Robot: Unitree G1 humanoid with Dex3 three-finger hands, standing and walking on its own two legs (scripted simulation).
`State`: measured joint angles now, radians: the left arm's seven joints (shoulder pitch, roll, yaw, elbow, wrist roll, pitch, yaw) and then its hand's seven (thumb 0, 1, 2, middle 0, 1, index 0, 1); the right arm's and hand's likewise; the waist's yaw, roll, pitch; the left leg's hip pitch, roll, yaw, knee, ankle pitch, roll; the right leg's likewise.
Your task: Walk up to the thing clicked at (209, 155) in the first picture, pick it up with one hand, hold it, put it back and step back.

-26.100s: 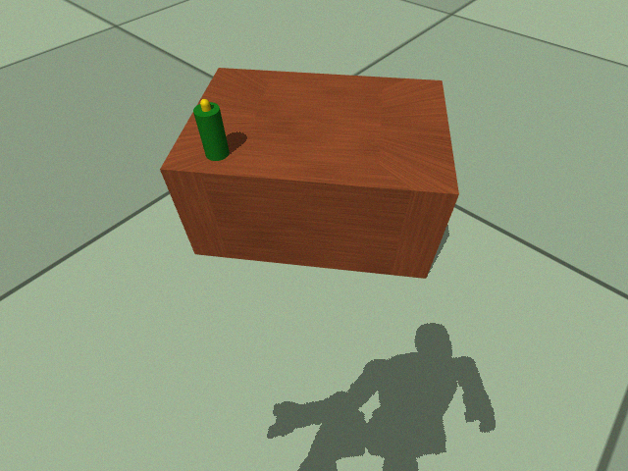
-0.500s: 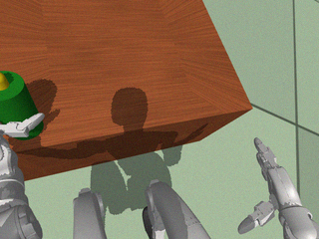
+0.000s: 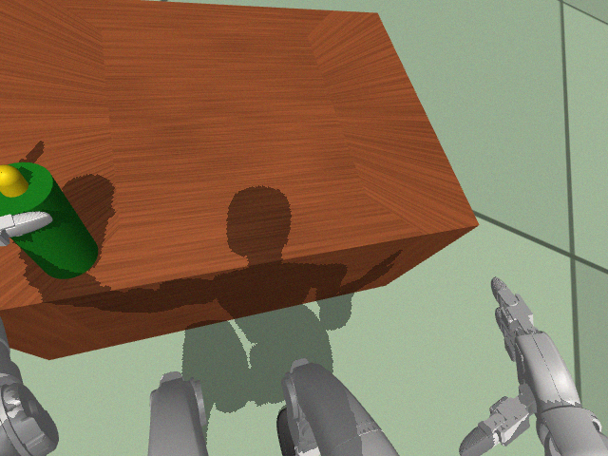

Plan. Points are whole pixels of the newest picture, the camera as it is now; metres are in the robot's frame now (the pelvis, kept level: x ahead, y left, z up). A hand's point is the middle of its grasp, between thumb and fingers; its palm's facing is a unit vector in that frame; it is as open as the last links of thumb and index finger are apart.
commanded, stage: withdraw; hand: left
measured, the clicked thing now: (41, 219) +0.46 +0.25 -0.07
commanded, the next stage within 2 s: rise in 0.02 s
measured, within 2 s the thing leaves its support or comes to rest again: rests again in 0.60 s
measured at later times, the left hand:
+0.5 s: hand out of the picture +0.39 +0.44 +0.12, palm faces +0.59 -0.70 -0.40, open 16.7 cm
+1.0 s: hand out of the picture +0.26 +0.26 +0.06, palm faces +0.27 -0.91 -0.31, open 16.7 cm
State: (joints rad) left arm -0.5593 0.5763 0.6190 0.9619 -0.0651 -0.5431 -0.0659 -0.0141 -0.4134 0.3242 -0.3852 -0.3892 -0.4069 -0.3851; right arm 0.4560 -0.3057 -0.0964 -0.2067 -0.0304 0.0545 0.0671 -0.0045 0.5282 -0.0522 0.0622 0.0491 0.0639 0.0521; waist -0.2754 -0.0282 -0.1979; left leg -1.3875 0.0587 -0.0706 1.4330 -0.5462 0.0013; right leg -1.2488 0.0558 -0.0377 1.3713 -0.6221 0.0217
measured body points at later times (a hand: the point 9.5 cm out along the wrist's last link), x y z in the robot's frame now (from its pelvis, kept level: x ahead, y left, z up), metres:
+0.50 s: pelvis +0.02 +0.01 +0.08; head +0.11 +0.05 +0.51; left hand +0.36 +0.48 +0.15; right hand +0.18 -0.23 +0.03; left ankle +0.05 +0.11 -0.59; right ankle +0.01 -0.14 -0.59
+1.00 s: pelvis +0.03 +0.01 +0.11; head +0.07 +0.02 +0.56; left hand +0.24 +0.31 +0.08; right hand +0.20 -0.21 +0.07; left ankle +0.05 +0.11 -0.59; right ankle +0.01 -0.14 -0.59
